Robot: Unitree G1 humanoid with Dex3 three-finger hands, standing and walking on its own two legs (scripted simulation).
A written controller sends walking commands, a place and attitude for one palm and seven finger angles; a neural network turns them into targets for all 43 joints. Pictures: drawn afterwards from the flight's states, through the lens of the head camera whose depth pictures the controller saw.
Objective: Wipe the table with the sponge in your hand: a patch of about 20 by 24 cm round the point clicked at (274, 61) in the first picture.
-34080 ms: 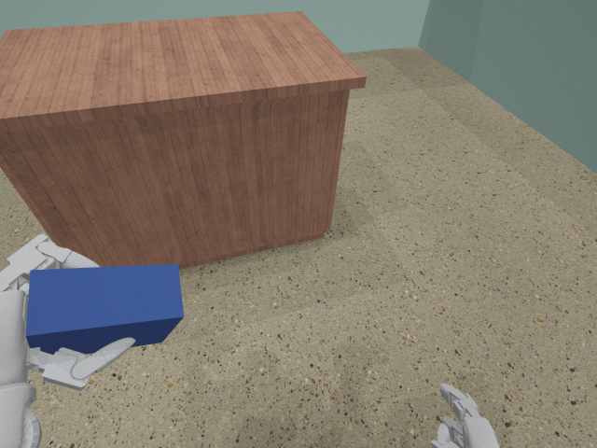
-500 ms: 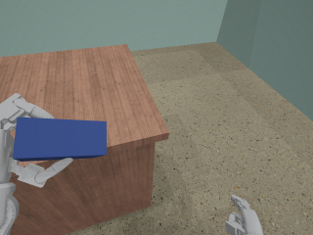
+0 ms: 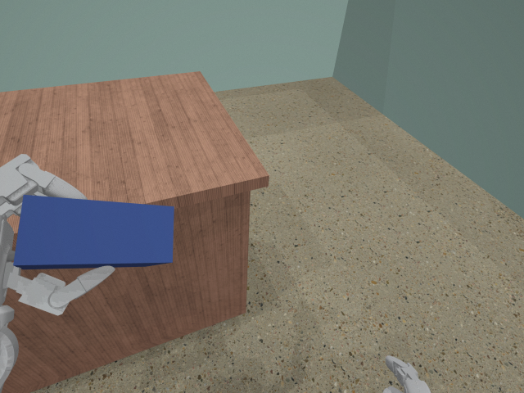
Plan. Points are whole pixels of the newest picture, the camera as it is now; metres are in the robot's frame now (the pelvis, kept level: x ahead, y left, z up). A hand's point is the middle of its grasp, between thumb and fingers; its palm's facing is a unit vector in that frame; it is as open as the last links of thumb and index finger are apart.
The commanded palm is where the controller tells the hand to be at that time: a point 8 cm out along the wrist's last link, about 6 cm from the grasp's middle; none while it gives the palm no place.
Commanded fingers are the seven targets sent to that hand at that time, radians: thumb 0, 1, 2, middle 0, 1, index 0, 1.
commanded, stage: stop stepping back and stand still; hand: left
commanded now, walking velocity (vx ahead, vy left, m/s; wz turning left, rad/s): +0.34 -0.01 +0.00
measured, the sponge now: (119, 238) +0.22 +0.18 +0.21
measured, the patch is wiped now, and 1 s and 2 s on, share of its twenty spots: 1.00 1.00 1.00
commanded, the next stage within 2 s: stand and wait in 0.80 s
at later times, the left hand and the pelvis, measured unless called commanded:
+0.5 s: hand out of the picture +0.08 +0.28 +0.23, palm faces +0.56 -0.79 -0.26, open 10.0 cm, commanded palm +0.03 +0.31 +0.24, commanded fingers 0.00 0.10 1.30 -1.20 -1.60 -1.20 -1.60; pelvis -0.12 +0.02 -0.01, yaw +3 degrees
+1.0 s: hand out of the picture +0.08 +0.26 +0.23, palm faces +0.53 -0.78 -0.32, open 10.0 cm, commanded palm +0.02 +0.31 +0.24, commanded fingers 0.00 0.10 1.30 -1.20 -1.60 -1.20 -1.60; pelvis -0.12 +0.01 +0.00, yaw +4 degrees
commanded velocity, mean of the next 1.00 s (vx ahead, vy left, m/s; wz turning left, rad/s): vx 0.16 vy -0.02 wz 0.00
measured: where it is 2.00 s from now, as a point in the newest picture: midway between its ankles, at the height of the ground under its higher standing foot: outside the picture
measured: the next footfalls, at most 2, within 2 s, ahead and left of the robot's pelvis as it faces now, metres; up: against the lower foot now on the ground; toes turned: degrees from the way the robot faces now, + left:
left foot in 0.02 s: +0.07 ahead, +0.12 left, +0.00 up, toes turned +0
left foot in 0.44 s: -0.02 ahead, +0.17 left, +0.00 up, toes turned +7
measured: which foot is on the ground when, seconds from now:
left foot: up 0.00-0.00, down 0.02-0.24, up 0.26-0.42, down 0.44-0.64, up 0.66-0.90, down 0.92-1.00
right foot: down 0.00-0.44, up 0.46-0.62, down 0.64-1.00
